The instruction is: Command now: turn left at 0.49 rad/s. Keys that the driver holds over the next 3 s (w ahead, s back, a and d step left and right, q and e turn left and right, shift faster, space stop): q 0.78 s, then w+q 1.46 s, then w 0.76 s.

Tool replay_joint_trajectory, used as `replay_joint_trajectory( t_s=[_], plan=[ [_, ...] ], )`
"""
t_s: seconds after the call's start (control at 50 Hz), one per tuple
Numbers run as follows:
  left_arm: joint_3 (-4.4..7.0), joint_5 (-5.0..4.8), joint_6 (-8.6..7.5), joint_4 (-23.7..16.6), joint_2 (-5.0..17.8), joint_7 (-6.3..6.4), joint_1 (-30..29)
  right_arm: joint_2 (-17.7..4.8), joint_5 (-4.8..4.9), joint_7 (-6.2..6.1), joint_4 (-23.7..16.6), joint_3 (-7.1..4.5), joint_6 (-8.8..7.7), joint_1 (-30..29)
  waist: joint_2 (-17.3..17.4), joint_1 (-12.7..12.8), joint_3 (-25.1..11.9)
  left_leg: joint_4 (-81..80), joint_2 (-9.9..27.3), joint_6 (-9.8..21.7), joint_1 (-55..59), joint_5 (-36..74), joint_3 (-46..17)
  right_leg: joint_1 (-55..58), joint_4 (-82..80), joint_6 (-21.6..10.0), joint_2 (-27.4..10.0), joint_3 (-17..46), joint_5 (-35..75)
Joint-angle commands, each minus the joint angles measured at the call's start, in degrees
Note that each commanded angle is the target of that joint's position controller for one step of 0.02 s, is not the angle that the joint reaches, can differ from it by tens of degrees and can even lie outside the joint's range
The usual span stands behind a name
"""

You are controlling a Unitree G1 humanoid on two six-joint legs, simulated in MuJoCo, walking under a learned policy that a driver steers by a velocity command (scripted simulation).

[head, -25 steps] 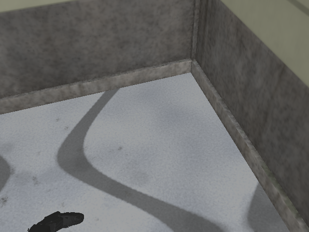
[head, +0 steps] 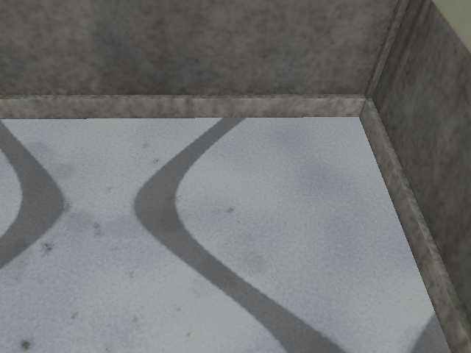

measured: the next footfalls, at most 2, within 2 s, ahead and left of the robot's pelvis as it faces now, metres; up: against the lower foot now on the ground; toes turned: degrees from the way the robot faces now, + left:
right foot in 0.36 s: +0.08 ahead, -0.13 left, +0.00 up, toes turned +16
left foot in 0.72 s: +0.02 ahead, +0.12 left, +0.00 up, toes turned +28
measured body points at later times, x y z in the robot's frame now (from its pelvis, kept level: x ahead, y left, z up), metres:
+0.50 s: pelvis +0.00 -0.03 +0.00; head +0.03 -0.03 +0.45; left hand +0.09 +0.27 -0.07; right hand +0.26 -0.23 -0.08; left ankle -0.05 +0.08 -0.64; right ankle +0.04 -0.14 -0.73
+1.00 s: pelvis +0.02 +0.04 +0.02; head +0.02 +0.08 +0.47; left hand +0.00 +0.34 -0.09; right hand +0.25 -0.11 -0.07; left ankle -0.02 +0.10 -0.73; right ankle +0.14 -0.12 -0.61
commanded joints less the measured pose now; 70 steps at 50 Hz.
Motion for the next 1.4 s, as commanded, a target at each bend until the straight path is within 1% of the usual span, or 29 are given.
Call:
replay_joint_trajectory(
  t_s=[0.02, 0.2, 0.28, 0.34, 0.36, 0.38, 0.4, 0.44, 0.48, 0.6, 0.7, 0.72, 0.74, 0.76, 0.78, 0.8, 0.82, 0.86, 0.9, 1.02, 1.18, 1.26, 1.28, 1.3, 1.32, 1.34, 1.36, 1.38, 1.4],
  plan=[
    [0.57, 0.82, -1.28, -7.0, 2.6, -0.07, -5.7, -8.2, 1.05, -1.28, -8.6, -1.98, -0.8, -6.0, 7.1, 1.4, -5.3, -14.8, 13.6, 10.4, 9.2, 23.1, -21.0, -9.8, 7.8, 1.1, -0.5, 4.5, 4.2],
    [-0.83, 0.34, -2.22, -10.2, 0.8, -0.67, -6.5, -10.1, 0.76, -1.94, -12.6, -3.28, 0.77, -2.8, 10.1, -0.1, -7.0, -12.3, 10.5, 10.6, 9.1, 21.2, -23.4, -3.7, -10.0, 0.8, 2.4, 3.3, 5.2],
    [-0.69, -0.74, -3.42, -10.2, 1.3, -1.87, -4.4, -10.2, 2.0, -0.96, -13.7, -3.6, 1.75, -4.6, 12.5, 0.6, -6.7, -11.5, 9.5, 10.9, 8.0, 22.5, -28.0, 3.8, -22.0, -0.6, 3.9, 3.9, 4.9],
    [0.41, 0.38, -4.66, -8.7, 2.3, -2.08, 1.1, -8.7, 3.19, -0.32, -14.0, -3.22, 2.1, -8.1, 11.2, 4.2, -7.8, -6.6, 5.0, 6.7, 3.1, 18.6, -26.5, 17.7, -38.3, -3.1, 2.1, 4.5, 18.6],
    [1.26, 1.72, -4.52, -9.4, 5.8, -1.64, 3.0, -5.7, 2.53, 0.13, -14.5, -2.25, 1.54, -7.7, 3.1, 3.7, -10.0, 2.6, 1.3, 3.1, -5.7, 6.4, -21.1, 26.3, -38.8, -7.2, -8.0, 12.7, 28.1],
    [2.03, 3.15, -3.66, -9.2, 8.9, -1.27, 0.9, -5.3, 2.84, 0.07, -14.7, -2.21, 0.81, -6.7, -15.4, 1.5, -6.0, 13.1, -7.3, -1.7, -18.9, -15.2, -8.2, 26.5, -42.1, -15.8, -18.8, 24.3, 38.4],
    [1.96, 3.39, -3.87, -10.7, 6.7, -1.14, 1.4, -10.6, 2.05, -0.07, -13.8, -3.8, 0.27, -6.4, -15.6, 3.3, -6.7, 27.9, -3.0, -5.3, -20.5, -19.3, -6.4, 23.7, -43.3, -21.8, -24.1, 30.0, 36.5],
    [0.4, 2.0, -3.1, -11.8, 2.5, 0.01, -1.3, -10.0, 3.03, 0.27, -11.0, -3.75, 0.47, -4.9, -5.7, 1.7, -3.8, 38.4, 0.1, -7.2, -21.0, -12.4, -6.9, 20.4, -42.2, -18.2, -17.2, 21.2, 25.9],
    [-0.55, 0.89, -2.61, -11.8, 3.0, 0.47, -1.9, -7.1, 3.28, 0.1, -10.9, -2.85, 1.02, -6.1, -3.8, 1.7, -2.1, 41.2, 0.4, -7.4, -22.0, -6.9, -5.5, 18.6, -43.0, -17.2, -13.8, 15.5, 24.6],
    [0.54, 0.52, -1.63, -9.8, 6.9, 0.3, 0.9, -3.7, 2.99, 0.86, -12.6, -0.79, 1.37, -10.7, -8.1, 4.9, -3.8, 16.3, 2.8, -6.9, -13.3, -6.0, 0.6, 21.4, -43.3, -16.7, -12.2, 5.6, 21.7],
    [1.37, -1.25, -1.77, -6.7, 8.7, -0.75, 3.1, -6.7, 2.78, 1.94, -8.6, -2.43, 1.79, -1.3, -6.3, 1.4, -4.9, -7.0, -1.6, -2.2, 4.7, 5.3, 6.6, 17.6, -35.3, -12.4, -12.8, 1.3, 23.3],
    [0.86, -0.72, -1.96, -5.8, 6.4, -1.05, 4.5, -9.7, 2.69, 1.56, -8.2, -3.55, 1.32, 2.3, -0.3, 0.4, -6.1, -10.9, 1.5, 0.5, 14.1, 11.9, -0.5, 10.8, -26.1, -8.6, -10.0, -2.6, 16.0],
    [-0.6, 1.23, -2.51, -10.0, 2.2, -0.76, -0.6, -18.7, 1.52, 0.57, -9.8, -5.62, 0.61, 3.7, 20.1, 0.3, -5.1, -16.0, 18.0, 9.4, 21.8, 17.7, -27.5, -10.0, -8.1, -2.5, 0.1, -8.2, -4.2],
    [-0.72, 0.68, -3.23, -11.8, 3.3, -0.3, -5.3, -16.5, 0.07, 0.44, -11.9, -4.67, -0.97, 4.4, 18.2, -3.0, -10.1, -19.2, 23.1, 16.3, 20.1, 21.1, -39.4, -12.4, 4.7, -1.6, 1.7, 3.8, -10.7],
    [-0.57, -0.29, -3.36, -11.3, 4.5, -0.73, -4.7, -13.5, -0.33, 0.03, -12.6, -3.34, -2.04, 0.9, 13.4, -1.1, -8.8, -18.3, 22.3, 16.1, 18.7, 21.1, -34.9, -14.3, 11.8, -1.5, 0.5, 5.9, -6.7],
    [-0.76, 0.65, -3.66, -9.9, 4.7, -1.2, -1.9, -11.7, 0.81, -0.16, -11.9, -2.86, -2.46, 1.0, 8.6, 0.3, -8.5, -17.6, 18.6, 13.6, 18.2, 9.3, -30.9, -15.9, 13.9, -2.1, -0.6, 6.4, -1.8],
    [0.04, 2.77, -7.43, -8.5, 6.0, 0.25, 5.0, -5.4, -2.59, 2.14, -8.9, -1.22, -5.42, 0.3, 21.4, 3.1, -6.5, -23.1, 13.6, 8.3, 10.5, -17.0, -28.5, -16.7, 13.3, -3.5, -0.5, 12.4, 8.1],
    [-0.83, 4.61, -8.25, -8.9, 5.3, -0.84, 5.3, -7.7, -3.47, 0.85, -8.0, -1.74, -6.53, -1.8, 10.9, 3.8, -3.0, -25.5, 12.0, 5.6, 7.3, -19.3, -26.4, -17.3, 10.9, -2.0, 0.0, 7.8, 13.2],
    [-1.69, 2.55, -7.32, -9.0, 4.5, -2.44, 5.8, -9.5, -4.83, -0.29, -6.6, -2.21, -6.65, -0.3, 7.9, 2.1, -5.3, -24.8, 10.9, 6.2, 10.3, -14.5, -24.9, -18.9, 12.0, 0.2, 0.1, 7.6, 16.9],
    [-2.25, 2.89, -5.89, -8.7, 5.0, -2.66, 5.4, -9.5, -2.86, 1.56, -4.4, -1.97, -8.56, 3.9, 8.6, -0.5, -3.3, -25.3, 9.9, 10.8, 10.1, -9.9, -25.4, -17.6, -2.2, 3.2, -0.2, 5.5, 18.2],
    [-4.52, 2.89, -5.99, -11.3, 2.8, -4.16, 1.2, -10.2, -1.85, 3.86, -3.1, -1.83, -8.28, 2.8, 9.4, -2.9, -0.8, -20.3, 11.2, 12.5, 7.0, -7.5, -29.9, -2.8, -26.3, -1.6, 0.5, 4.2, 11.6],
    [-4.03, 0.84, -8.48, -11.4, 3.6, -3.71, 5.1, -8.5, -2.01, 3.8, -0.5, -1.17, -6.57, 0.6, 7.7, 1.6, -1.3, -14.5, 8.8, 10.4, 1.0, -1.8, -31.6, 17.0, -36.2, -6.5, 0.5, 2.8, 20.6],
    [-3.15, 0.57, -9.33, -10.0, 5.3, -3.68, 11.2, -6.4, -2.58, 3.58, 0.2, -0.47, -6.66, 2.2, 3.9, 4.4, -4.9, -4.8, 4.0, 6.8, -3.3, 0.8, -27.8, 27.7, -36.2, -10.2, -3.2, 6.0, 22.9],
    [-2.48, 0.89, -9.49, -8.8, 9.5, -3.3, 22.0, 0.3, -2.95, 3.54, -2.6, 1.17, -7.94, 5.7, -11.3, 5.4, -19.5, 18.8, -8.6, 0.5, -17.8, -7.2, -14.6, 51.1, -37.4, -25.7, -17.7, 27.7, 28.5],
    [-2.01, 2.44, -9.33, -7.8, 10.6, -3.75, 25.0, -4.3, -3.26, 4.51, -3.4, -0.16, -9.16, -0.4, -10.5, 8.5, -10.0, 33.0, -7.5, -1.3, -35.8, -11.6, -12.5, 49.1, -45.8, -27.1, -23.2, 43.6, 16.2],
    [-2.64, 2.3, -9.25, -7.2, 7.3, -4.82, 21.1, -6.4, -2.36, 4.05, -2.6, -0.97, -9.5, -4.3, -3.1, 6.9, -1.5, 41.2, -2.9, -0.5, -41.3, -4.4, -11.0, 41.4, -47.2, -23.1, -23.3, 37.4, 8.3],
    [-4.11, 2.15, -9.01, -7.7, 2.9, -4.93, 18.1, -6.0, -1.61, 3.03, -1.4, -0.92, -9.33, -4.9, -4.5, 5.9, -0.7, 44.7, 0.1, -0.1, -39.3, 2.1, -9.0, 36.1, -48.9, -20.0, -20.4, 28.9, 7.1],
    [-0.46, 1.05, -7.57, -7.0, 10.2, -2.02, 21.0, -7.4, 5.35, 2.12, -4.2, -0.85, -7.12, -4.1, 4.1, 7.8, -0.2, 43.1, -0.3, -1.3, -35.9, 5.3, -11.2, 37.4, -49.1, -15.8, -17.8, 23.0, 21.6],
    [-1.54, 1.67, -6.89, -5.3, 7.3, -0.87, 20.4, -6.7, 5.84, 2.3, -5.1, -0.86, -6.16, -5.2, 3.4, 6.0, 0.3, 43.2, 0.3, -1.7, -36.1, 7.1, -10.6, 37.6, -49.1, -13.8, -15.7, 15.9, 33.0]
  ],
)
